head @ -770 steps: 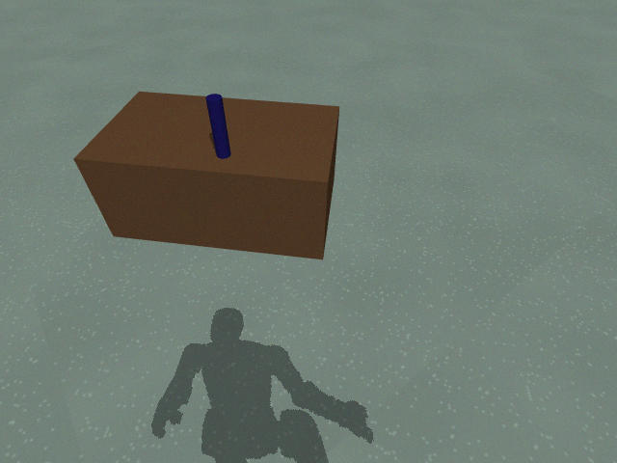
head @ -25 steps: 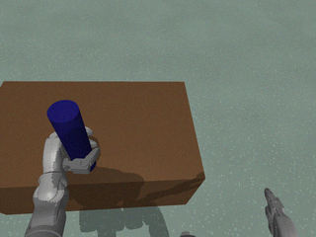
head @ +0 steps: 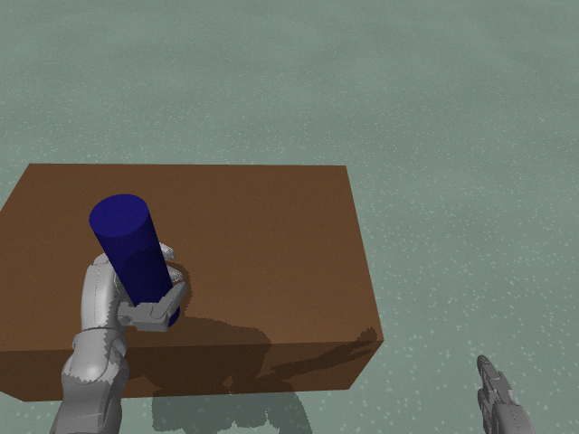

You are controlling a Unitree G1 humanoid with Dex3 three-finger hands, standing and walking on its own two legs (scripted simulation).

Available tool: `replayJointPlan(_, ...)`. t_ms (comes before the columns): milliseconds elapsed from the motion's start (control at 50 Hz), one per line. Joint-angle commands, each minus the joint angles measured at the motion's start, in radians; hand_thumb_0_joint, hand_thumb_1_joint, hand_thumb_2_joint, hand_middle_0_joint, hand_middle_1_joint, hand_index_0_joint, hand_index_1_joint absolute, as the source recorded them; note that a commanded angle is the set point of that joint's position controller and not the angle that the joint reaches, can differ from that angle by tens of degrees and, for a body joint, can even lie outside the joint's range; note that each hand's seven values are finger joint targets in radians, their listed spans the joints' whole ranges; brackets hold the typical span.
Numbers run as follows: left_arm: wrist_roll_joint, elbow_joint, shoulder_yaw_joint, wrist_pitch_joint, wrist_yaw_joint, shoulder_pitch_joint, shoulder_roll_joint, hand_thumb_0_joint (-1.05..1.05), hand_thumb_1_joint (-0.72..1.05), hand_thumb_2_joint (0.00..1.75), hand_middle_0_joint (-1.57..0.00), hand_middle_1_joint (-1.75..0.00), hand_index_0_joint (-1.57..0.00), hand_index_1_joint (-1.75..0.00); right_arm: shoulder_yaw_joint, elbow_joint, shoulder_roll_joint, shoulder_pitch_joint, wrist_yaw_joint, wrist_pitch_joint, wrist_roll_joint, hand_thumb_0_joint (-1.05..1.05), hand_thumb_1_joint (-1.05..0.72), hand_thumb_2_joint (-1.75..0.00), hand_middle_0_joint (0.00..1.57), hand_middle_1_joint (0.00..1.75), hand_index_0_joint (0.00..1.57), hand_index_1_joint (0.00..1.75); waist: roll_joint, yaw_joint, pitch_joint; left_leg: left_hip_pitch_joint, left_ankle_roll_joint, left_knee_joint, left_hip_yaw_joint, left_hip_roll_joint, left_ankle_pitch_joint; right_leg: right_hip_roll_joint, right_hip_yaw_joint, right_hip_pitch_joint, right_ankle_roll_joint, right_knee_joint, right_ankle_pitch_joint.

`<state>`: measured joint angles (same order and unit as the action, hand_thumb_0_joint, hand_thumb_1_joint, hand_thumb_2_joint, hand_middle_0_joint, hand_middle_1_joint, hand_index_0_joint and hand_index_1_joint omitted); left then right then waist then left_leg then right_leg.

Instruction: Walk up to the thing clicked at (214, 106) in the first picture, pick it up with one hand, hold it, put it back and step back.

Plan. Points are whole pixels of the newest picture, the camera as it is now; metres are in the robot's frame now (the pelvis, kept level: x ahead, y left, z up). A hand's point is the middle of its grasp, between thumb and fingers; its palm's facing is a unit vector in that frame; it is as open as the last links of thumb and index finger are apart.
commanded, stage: hold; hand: left
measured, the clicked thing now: (144, 273) +0.33 +0.18 +0.07
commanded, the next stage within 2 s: none
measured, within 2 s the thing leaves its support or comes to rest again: neither
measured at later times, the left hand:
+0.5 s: hand (154, 288) +0.32 +0.17 +0.06, palm faces +0.12 -0.99 -0.01, open 7.5 cm
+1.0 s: hand (155, 288) +0.32 +0.16 +0.06, palm faces +0.12 -0.99 -0.01, open 7.5 cm
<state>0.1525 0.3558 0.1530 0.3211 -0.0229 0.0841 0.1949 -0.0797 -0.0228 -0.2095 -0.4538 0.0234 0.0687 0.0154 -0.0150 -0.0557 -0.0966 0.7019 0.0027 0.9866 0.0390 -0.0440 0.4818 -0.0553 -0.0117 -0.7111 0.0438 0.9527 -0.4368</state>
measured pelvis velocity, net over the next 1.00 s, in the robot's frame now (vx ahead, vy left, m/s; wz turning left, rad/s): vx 0.00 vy -0.01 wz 0.01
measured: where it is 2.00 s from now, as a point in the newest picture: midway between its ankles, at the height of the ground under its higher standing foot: outside the picture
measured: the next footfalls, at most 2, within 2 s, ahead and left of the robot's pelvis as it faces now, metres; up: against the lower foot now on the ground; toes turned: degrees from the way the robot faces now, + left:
none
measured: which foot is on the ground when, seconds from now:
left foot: down 0.00-1.00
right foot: down 0.00-1.00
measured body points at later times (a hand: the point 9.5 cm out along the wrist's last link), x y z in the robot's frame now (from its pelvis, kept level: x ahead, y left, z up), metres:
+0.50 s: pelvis +0.00 -0.01 +0.01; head +0.05 +0.00 +0.46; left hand +0.31 +0.22 +0.06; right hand +0.16 -0.26 -0.03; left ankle +0.00 +0.11 -0.68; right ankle +0.02 -0.15 -0.68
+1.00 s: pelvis +0.00 -0.01 +0.01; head +0.05 +0.00 +0.46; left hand +0.31 +0.22 +0.06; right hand +0.16 -0.26 -0.03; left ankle +0.00 +0.11 -0.68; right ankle +0.02 -0.15 -0.68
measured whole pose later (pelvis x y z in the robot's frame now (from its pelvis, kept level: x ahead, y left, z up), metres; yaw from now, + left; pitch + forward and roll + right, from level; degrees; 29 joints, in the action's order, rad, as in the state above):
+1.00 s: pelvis +0.00 -0.01 +0.01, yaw +0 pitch +9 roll -1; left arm 0.17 0.31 0.15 0.30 -0.03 0.04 0.18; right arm -0.08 -0.17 -0.20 -0.41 0.03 0.03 0.02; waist -0.01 -0.04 -0.08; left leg 0.62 -0.01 0.92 0.03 -0.04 0.45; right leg -0.05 -0.02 -0.63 0.03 0.89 -0.42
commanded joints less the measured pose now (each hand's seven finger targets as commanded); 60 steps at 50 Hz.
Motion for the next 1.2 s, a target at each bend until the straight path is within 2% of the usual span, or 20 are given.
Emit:
replayJointPlan(0, 0.024, -0.321, 0.045, 0.1, -0.005, 0.308, 0.123, 0.0, 0.38, 1.27, -1.35, -1.44, -1.37, -1.43, -0.073, 0.16, -0.13, -0.015, 0.01, -0.059, 0.003, 0.0, 0.55, -0.05, 0.05, 0.05, 0.05, 0.05, 0.073, 0.006, -0.29, -0.192, -0.024, -0.189, -0.036, 0.026, -0.269, 0.053, -0.029, 0.151, -0.048, -0.103, 0.248)
replayJointPlan(60, 0.024, -0.319, 0.061, 0.09, -0.003, 0.276, 0.135, 0.0, 0.4, 1.28, -1.37, -1.45, -1.39, -1.44, -0.087, 0.176, -0.151, -0.01, 0.013, -0.066, 0.002, 0.0, 0.55, -0.05, 0.05, 0.05, 0.05, 0.05, 0.061, 0.007, -0.308, -0.206, -0.025, -0.178, -0.034, 0.025, -0.342, 0.052, -0.028, 0.179, -0.047, -0.099, 0.307)
replayJointPlan(80, 0.021, -0.35, 0.033, 0.089, -0.004, 0.28, 0.118, 0.0, 0.39, 1.29, -1.36, -1.45, -1.38, -1.44, -0.067, 0.134, -0.122, -0.034, 0.011, -0.061, 0.001, 0.0, 0.55, -0.05, 0.05, 0.05, 0.05, 0.05, 0.08, 0.01, -0.312, -0.21, -0.022, -0.174, -0.026, 0.027, -0.35, 0.05, -0.023, 0.178, -0.048, -0.102, 0.318)
replayJointPlan(100, 0.027, -0.366, 0.028, 0.094, -0.01, 0.308, 0.113, 0.0, 0.39, 1.29, -1.35, -1.43, -1.37, -1.44, -0.04, 0.137, -0.098, -0.013, 0.009, -0.062, 0.0, 0.0, 0.56, -0.05, 0.05, 0.05, 0.05, 0.05, 0.076, 0.014, -0.288, -0.191, -0.023, -0.179, -0.029, 0.03, -0.321, 0.049, -0.025, 0.173, -0.047, -0.107, 0.294)
replayJointPlan(160, 0.03, -0.366, 0.055, 0.086, 0.001, 0.295, 0.127, 0.0, 0.37, 1.3, -1.36, -1.45, -1.37, -1.46, -0.06, 0.17, -0.126, 0.021, 0.013, -0.07, 0.004, 0.0, 0.55, -0.05, 0.05, 0.05, 0.05, 0.05, 0.05, 0.016, -0.291, -0.194, -0.018, -0.194, -0.03, 0.029, -0.262, 0.049, -0.024, 0.19, -0.045, -0.124, 0.251)
replayJointPlan(240, 0.03, -0.379, 0.056, 0.077, -0.001, 0.267, 0.134, 0.0, 0.38, 1.29, -1.36, -1.45, -1.38, -1.45, -0.088, 0.129, -0.148, 0.005, 0.019, -0.07, 0.003, 0.0, 0.55, -0.05, 0.05, 0.05, 0.05, 0.05, 0.064, 0.01, -0.279, -0.208, -0.022, -0.199, -0.03, 0.029, -0.294, 0.051, -0.026, 0.193, -0.045, -0.127, 0.275)
replayJointPlan(300, 0.032, -0.38, 0.064, 0.069, -0.002, 0.245, 0.134, 0.0, 0.37, 1.29, -1.35, -1.45, -1.37, -1.45, -0.049, 0.13, -0.112, 0.021, 0.016, -0.073, 0.005, 0.0, 0.56, -0.05, 0.05, 0.05, 0.05, 0.05, 0.039, 0.021, -0.267, -0.198, -0.014, -0.196, -0.021, 0.033, -0.281, 0.046, -0.022, 0.213, -0.039, -0.146, 0.277)
replayJointPlan(400, 0.033, -0.411, 0.031, 0.055, -0.002, 0.244, 0.104, 0.0, 0.37, 1.3, -1.35, -1.45, -1.36, -1.45, -0.062, 0.065, -0.118, 0.023, 0.02, -0.077, 0.005, 0.0, 0.56, -0.05, 0.05, 0.05, 0.05, 0.05, 0.064, 0.017, -0.265, -0.214, -0.018, -0.211, -0.024, 0.03, -0.294, 0.048, -0.025, 0.205, -0.044, -0.143, 0.281)
replayJointPlan(560, 0.042, -0.356, 0.07, 0.06, -0.009, 0.24, 0.127, 0.0, 0.38, 1.3, -1.34, -1.44, -1.36, -1.44, -0.067, 0.054, -0.129, 0.033, 0.022, -0.084, 0.005, 0.0, 0.56, -0.05, 0.05, 0.05, 0.05, 0.05, 0.023, 0.014, -0.262, -0.212, -0.009, -0.207, -0.018, 0.034, -0.284, 0.043, -0.02, 0.226, -0.037, -0.164, 0.29)
replayJointPlan(660, 0.035, -0.363, 0.047, 0.075, -0.023, 0.252, 0.119, 0.0, 0.37, 1.31, -1.34, -1.45, -1.36, -1.45, -0.037, 0.034, -0.102, 0.046, 0.017, -0.089, 0.002, 0.0, 0.56, -0.05, 0.05, 0.05, 0.05, 0.05, 0.046, 0.024, -0.279, -0.219, -0.009, -0.192, -0.01, 0.037, -0.334, 0.038, -0.014, 0.235, -0.038, -0.155, 0.34)
replayJointPlan(680, 0.041, -0.364, 0.079, 0.081, -0.02, 0.265, 0.146, 0.0, 0.37, 1.3, -1.35, -1.44, -1.37, -1.45, -0.074, 0.043, -0.136, 0.064, 0.02, -0.092, 0.002, 0.0, 0.56, -0.05, 0.05, 0.05, 0.05, 0.05, 0.048, 0.021, -0.275, -0.218, -0.009, -0.195, -0.012, 0.038, -0.316, 0.04, -0.014, 0.231, -0.037, -0.159, 0.323)
replayJointPlan(820, 0.036, -0.376, 0.079, 0.094, -0.009, 0.265, 0.145, 0.0, 0.38, 1.3, -1.33, -1.43, -1.35, -1.43, -0.051, 0.048, -0.112, 0.063, 0.02, -0.096, -0.001, 0.0, 0.56, -0.05, 0.05, 0.05, 0.05, 0.05, 0.039, 0.022, -0.274, -0.213, -0.009, -0.207, -0.015, 0.037, -0.264, 0.04, -0.016, 0.235, -0.037, -0.173, 0.271)
replayJointPlan(900, 0.035, -0.331, 0.052, 0.09, -0.014, 0.248, 0.117, 0.0, 0.39, 1.31, -1.34, -1.44, -1.35, -1.44, -0.055, 0.03, -0.118, 0.052, 0.018, -0.096, 0.001, 0.0, 0.56, -0.05, 0.05, 0.05, 0.05, 0.05, 0.046, 0.016, -0.267, -0.219, -0.015, -0.212, -0.021, 0.032, -0.307, 0.043, -0.023, 0.225, -0.042, -0.16, 0.3)
replayJointPlan(920, 0.037, -0.326, 0.054, 0.087, -0.015, 0.256, 0.121, 0.0, 0.38, 1.3, -1.34, -1.44, -1.36, -1.44, -0.084, 0.027, -0.145, 0.058, 0.021, -0.098, 0.001, 0.0, 0.56, -0.05, 0.05, 0.05, 0.05, 0.05, 0.041, 0.009, -0.27, -0.227, -0.015, -0.212, -0.021, 0.031, -0.317, 0.044, -0.022, 0.226, -0.042, -0.158, 0.31)
replayJointPlan(960, 0.033, -0.368, 0.044, 0.091, -0.012, 0.281, 0.12, 0.0, 0.37, 1.3, -1.34, -1.44, -1.36, -1.44, -0.037, 0.028, -0.103, 0.06, 0.013, -0.096, 0.002, 0.0, 0.55, -0.05, 0.05, 0.05, 0.05, 0.05, 0.06, 0.024, -0.27, -0.229, -0.012, -0.214, -0.019, 0.034, -0.299, 0.042, -0.02, 0.236, -0.042, -0.165, 0.296)
replayJointPlan(1000, 0.031, -0.354, 0.056, 0.088, -0.013, 0.264, 0.133, 0.0, 0.36, 1.3, -1.34, -1.44, -1.36, -1.44, -0.072, 0.024, -0.132, 0.072, 0.018, -0.1, 0.002, 0.0, 0.55, -0.05, 0.05, 0.05, 0.05, 0.05, 0.071, 0.024, -0.275, -0.243, -0.021, -0.229, -0.028, 0.028, -0.302, 0.046, -0.027, 0.226, -0.047, -0.159, 0.279)
replayJointPlan(1060, 0.04, -0.321, 0.033, 0.083, -0.015, 0.251, 0.097, 0.0, 0.36, 1.3, -1.34, -1.44, -1.36, -1.44, -0.066, 0.0, -0.131, 0.063, 0.015, -0.099, 0.004, 0.0, 0.55, -0.05, 0.05, 0.05, 0.05, 0.05, 0.026, 0.015, -0.243, -0.227, -0.014, -0.222, -0.028, 0.028, -0.318, 0.048, -0.029, 0.224, -0.042, -0.162, 0.303)
replayJointPlan(1080, 0.041, -0.329, 0.063, 0.086, -0.013, 0.258, 0.124, 0.0, 0.37, 1.3, -1.34, -1.43, -1.36, -1.44, -0.067, 0.013, -0.132, 0.067, 0.015, -0.1, 0.004, 0.0, 0.55, -0.05, 0.05, 0.05, 0.05, 0.05, 0.033, 0.023, -0.258, -0.222, -0.014, -0.22, -0.026, 0.03, -0.32, 0.044, -0.026, 0.234, -0.044, -0.161, 0.306)
replayJointPlan(1140, 0.038, -0.315, 0.03, 0.09, -0.018, 0.252, 0.093, 0.0, 0.35, 1.28, -1.32, -1.42, -1.34, -1.42, -0.065, 0.013, -0.127, 0.07, 0.013, -0.101, 0.002, 0.0, 0.56, -0.05, 0.05, 0.05, 0.05, 0.05, 0.036, 0.015, -0.232, -0.224, -0.017, -0.229, -0.027, 0.027, -0.296, 0.048, -0.031, 0.214, -0.044, -0.163, 0.277)
replayJointPlan(1180, 0.032, -0.327, 0.061, 0.096, -0.013, 0.278, 0.131, 0.0, 0.38, 1.28, -1.33, -1.42, -1.34, -1.42, -0.068, -0.007, -0.131, 0.068, 0.013, -0.101, 0.001, 0.0, 0.55, -0.05, 0.05, 0.05, 0.05, 0.05, 0.056, 0.022, -0.252, -0.226, -0.016, -0.219, -0.025, 0.031, -0.307, 0.043, -0.024, 0.217, -0.044, -0.162, 0.29)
